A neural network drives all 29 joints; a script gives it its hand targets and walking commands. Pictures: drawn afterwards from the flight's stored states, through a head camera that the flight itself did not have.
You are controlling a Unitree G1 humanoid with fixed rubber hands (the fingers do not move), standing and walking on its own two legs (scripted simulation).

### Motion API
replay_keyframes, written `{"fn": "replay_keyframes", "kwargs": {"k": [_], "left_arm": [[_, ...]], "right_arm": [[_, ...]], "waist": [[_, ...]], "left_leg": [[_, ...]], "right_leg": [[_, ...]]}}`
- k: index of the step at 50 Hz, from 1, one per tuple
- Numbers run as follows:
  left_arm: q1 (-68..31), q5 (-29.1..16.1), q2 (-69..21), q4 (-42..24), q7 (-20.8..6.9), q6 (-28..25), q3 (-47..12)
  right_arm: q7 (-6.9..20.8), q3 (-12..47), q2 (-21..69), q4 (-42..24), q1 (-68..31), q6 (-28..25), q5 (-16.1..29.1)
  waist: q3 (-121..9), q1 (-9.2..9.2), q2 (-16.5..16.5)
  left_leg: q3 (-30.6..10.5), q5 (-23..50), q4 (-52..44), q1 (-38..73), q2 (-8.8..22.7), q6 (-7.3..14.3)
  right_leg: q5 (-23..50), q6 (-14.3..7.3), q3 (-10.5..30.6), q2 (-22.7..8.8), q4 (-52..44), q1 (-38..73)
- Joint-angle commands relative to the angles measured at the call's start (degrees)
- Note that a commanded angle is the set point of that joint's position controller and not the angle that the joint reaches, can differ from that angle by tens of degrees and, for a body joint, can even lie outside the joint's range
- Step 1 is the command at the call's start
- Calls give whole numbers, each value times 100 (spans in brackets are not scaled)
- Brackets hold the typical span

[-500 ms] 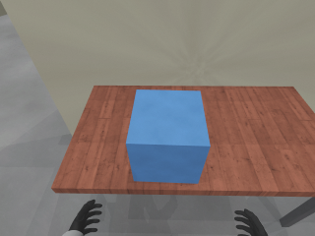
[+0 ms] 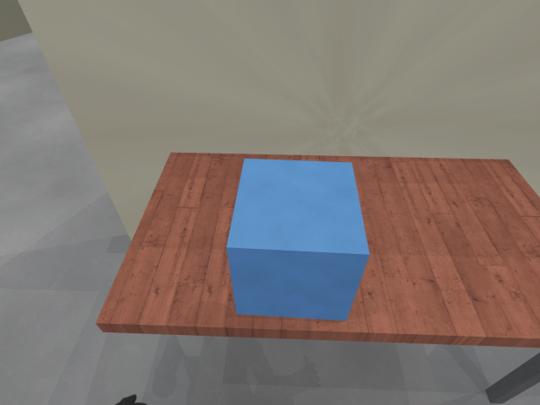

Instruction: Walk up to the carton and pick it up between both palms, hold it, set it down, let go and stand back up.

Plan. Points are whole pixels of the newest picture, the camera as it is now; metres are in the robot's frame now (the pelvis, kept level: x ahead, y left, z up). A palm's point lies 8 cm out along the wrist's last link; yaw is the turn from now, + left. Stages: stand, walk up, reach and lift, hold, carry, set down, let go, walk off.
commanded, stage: stand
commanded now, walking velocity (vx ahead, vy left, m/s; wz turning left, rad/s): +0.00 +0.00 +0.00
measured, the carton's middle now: (294, 238) +0.50 -0.02 -0.09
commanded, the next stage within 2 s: none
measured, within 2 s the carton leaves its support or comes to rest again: neither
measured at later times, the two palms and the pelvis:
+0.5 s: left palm out of the picture +0.03 +0.28 -0.11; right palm out of the picture +0.04 -0.24 -0.11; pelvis -0.03 +0.02 +0.00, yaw +0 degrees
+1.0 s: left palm out of the picture +0.03 +0.27 -0.12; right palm out of the picture +0.04 -0.24 -0.11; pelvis -0.02 +0.02 +0.00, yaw +0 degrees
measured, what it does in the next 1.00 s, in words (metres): stands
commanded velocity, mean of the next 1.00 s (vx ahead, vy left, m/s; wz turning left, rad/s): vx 0.00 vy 0.00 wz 0.00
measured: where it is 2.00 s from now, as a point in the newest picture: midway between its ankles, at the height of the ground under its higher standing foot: outside the picture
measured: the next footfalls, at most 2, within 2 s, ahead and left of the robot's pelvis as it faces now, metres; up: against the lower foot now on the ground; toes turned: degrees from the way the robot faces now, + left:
none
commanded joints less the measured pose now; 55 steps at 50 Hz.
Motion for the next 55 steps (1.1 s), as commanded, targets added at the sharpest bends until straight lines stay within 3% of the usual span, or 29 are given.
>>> {"fn": "replay_keyframes", "kwargs": {"k": [1, 22, 55], "left_arm": [[-117, -17, 650, -378, 30, -150, 129], [351, -31, 705, 109, 49, -92, -43], [517, -70, 676, 419, 115, -36, -67]], "right_arm": [[-12, -116, -666, -452, -30, -121, 8], [-7, 28, -763, -401, 367, -68, 30], [-76, 54, -643, -174, 638, -9, 42]], "waist": [[18, -17, -1], [358, 12, 34], [275, -4, -40]], "left_leg": [[-558, 432, -489, -323, 368, 155], [-758, -754, -786, -945, 321, 208], [-630, 223, -504, -579, 309, 191]], "right_leg": [[689, -54, 632, -496, -355, 64], [-285, 25, 599, -466, -203, -188], [186, -43, 614, -556, -190, -234]]}}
